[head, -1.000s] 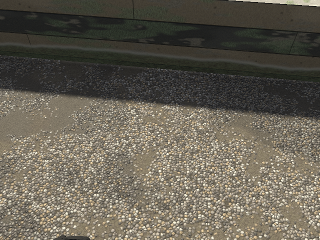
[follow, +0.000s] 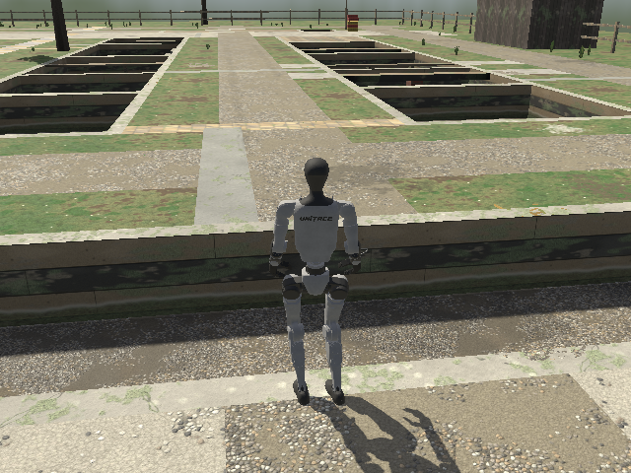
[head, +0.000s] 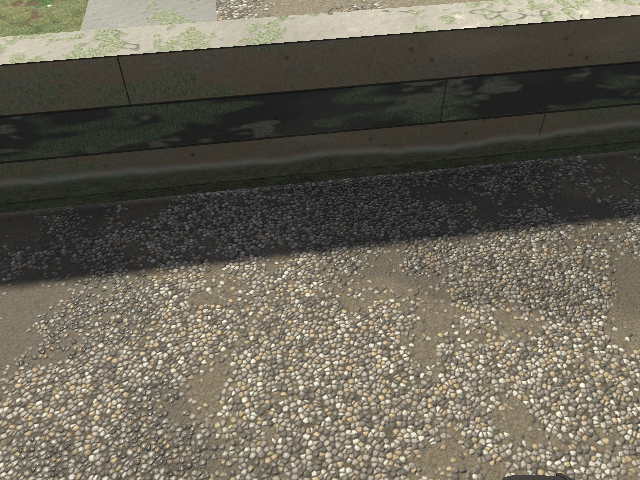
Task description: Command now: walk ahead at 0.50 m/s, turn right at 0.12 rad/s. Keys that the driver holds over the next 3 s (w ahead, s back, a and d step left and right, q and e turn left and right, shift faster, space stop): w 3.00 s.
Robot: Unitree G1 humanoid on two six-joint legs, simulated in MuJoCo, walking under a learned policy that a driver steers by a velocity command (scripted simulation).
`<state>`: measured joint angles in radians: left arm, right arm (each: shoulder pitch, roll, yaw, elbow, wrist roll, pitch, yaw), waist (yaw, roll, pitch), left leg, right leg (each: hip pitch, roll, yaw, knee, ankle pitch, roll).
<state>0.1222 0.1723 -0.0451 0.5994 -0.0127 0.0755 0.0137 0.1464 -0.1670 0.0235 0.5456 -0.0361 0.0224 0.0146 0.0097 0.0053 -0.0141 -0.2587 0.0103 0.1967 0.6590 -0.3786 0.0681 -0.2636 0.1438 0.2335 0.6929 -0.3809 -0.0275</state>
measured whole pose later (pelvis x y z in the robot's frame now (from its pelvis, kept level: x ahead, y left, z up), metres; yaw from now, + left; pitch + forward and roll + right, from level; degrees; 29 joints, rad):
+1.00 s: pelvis +0.01 +0.01 +0.00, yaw +1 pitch -1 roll +0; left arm 0.09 0.17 -0.06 0.64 0.01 0.07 0.02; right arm 0.18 -0.17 0.04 0.54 -0.03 0.05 0.01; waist 0.00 0.01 -0.01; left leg -0.25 0.00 0.20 0.66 -0.40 0.08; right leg -0.26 0.11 0.19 0.69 -0.40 -0.01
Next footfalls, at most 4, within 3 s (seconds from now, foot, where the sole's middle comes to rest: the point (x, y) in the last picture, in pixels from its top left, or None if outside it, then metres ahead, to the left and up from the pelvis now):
none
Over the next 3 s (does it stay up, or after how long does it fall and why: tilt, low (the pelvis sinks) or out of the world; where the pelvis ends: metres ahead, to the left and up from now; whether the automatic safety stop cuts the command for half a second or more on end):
stays up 0.02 -0.02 0.00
